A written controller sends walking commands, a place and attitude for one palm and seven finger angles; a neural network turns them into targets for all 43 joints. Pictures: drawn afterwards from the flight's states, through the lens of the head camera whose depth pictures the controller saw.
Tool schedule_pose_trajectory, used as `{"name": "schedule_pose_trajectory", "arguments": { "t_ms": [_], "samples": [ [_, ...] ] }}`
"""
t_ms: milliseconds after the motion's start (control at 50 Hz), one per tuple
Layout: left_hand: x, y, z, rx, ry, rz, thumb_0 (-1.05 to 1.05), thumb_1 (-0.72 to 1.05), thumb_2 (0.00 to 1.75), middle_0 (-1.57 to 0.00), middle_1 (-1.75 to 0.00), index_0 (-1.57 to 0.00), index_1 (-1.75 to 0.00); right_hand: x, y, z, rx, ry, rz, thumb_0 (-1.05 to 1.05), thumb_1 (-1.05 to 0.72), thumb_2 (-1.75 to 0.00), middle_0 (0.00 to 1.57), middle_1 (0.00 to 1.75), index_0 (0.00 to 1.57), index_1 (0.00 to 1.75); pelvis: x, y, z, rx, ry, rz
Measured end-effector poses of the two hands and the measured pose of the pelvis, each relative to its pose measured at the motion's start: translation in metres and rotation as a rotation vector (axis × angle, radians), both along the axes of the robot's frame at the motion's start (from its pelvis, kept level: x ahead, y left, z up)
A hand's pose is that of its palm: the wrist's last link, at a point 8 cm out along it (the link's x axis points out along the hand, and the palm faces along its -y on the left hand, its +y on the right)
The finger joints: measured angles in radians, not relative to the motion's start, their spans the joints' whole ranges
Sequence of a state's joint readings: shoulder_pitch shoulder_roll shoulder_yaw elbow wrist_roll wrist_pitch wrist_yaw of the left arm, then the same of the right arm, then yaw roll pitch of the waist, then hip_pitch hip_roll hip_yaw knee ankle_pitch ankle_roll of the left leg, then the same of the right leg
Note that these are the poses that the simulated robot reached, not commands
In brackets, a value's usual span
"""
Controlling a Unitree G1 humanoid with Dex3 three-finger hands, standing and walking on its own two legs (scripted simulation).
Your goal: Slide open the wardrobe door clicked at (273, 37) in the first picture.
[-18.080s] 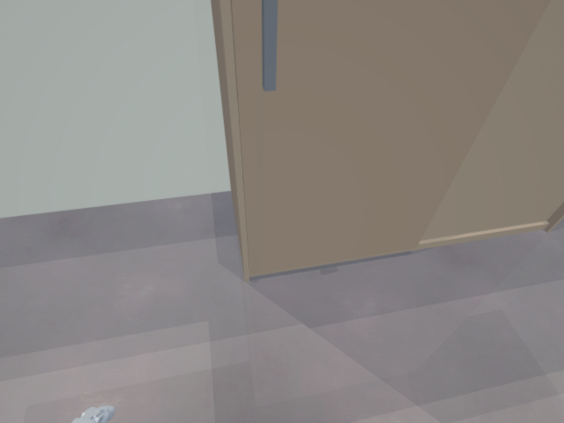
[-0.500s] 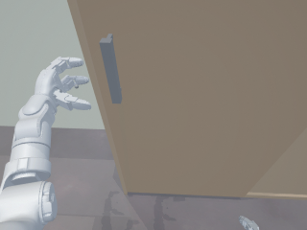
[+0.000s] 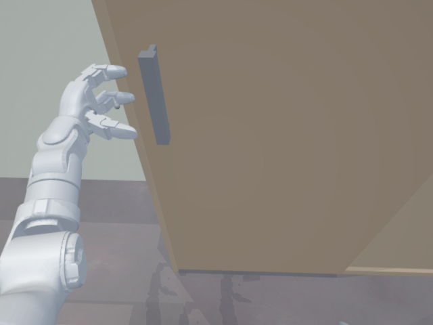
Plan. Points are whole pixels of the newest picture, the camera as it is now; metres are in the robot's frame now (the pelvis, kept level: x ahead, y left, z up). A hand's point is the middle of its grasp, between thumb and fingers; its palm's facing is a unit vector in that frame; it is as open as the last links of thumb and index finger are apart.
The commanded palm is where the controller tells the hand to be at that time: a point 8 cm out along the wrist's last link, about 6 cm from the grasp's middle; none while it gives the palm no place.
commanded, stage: move the hooked fingers beside the handle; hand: left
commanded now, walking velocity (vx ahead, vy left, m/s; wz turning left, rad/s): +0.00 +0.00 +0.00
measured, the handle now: (158, 97) +0.48 +0.13 +0.20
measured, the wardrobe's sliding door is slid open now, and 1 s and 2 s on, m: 0.00 0.00 0.00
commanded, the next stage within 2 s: feel for the door with the fingertips in 0.34 s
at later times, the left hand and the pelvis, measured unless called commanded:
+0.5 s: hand (123, 116) +0.42 +0.18 +0.20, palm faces +0.00 -1.00 +0.00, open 14.0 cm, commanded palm +0.40 +0.23 +0.20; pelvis +0.00 +0.00 +0.00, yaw +0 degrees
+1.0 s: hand (141, 113) +0.43 +0.15 +0.20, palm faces +0.00 -1.00 +0.00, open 14.0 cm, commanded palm +0.40 +0.21 +0.20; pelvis +0.00 -0.01 +0.00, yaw +0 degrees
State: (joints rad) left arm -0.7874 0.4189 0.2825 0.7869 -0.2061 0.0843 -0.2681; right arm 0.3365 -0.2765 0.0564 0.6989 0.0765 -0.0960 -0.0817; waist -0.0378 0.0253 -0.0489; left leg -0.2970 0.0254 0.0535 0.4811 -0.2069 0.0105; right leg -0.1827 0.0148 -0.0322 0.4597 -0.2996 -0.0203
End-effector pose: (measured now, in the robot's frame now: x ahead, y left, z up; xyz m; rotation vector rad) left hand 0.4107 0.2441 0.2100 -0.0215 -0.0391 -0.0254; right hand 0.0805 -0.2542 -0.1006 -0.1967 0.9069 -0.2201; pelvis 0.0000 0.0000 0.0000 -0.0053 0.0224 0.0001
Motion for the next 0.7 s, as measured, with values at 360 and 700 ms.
{"name": "schedule_pose_trajectory", "arguments": {
  "t_ms": [360,700],
  "samples": [
    [-0.010,-0.003,-0.009,0.021,0.026,0.015,-0.02,-0.50,0.30,-0.30,-1.20,-0.31,-1.20,0.029,-0.002,0.008,-0.001,-0.067,0.024,0.01,-0.91,-0.90,0.20,0.30,0.20,0.30,0.001,-0.003,0.000,0.000,-0.007,0.005],
    [-0.005,-0.028,-0.012,0.029,0.046,0.007,-0.02,-0.50,0.30,-0.30,-1.20,-0.30,-1.20,0.044,0.003,0.007,0.024,-0.084,0.054,0.01,-0.91,-0.90,0.20,0.30,0.20,0.30,0.001,-0.008,-0.001,0.003,-0.006,0.013]
  ]
}}
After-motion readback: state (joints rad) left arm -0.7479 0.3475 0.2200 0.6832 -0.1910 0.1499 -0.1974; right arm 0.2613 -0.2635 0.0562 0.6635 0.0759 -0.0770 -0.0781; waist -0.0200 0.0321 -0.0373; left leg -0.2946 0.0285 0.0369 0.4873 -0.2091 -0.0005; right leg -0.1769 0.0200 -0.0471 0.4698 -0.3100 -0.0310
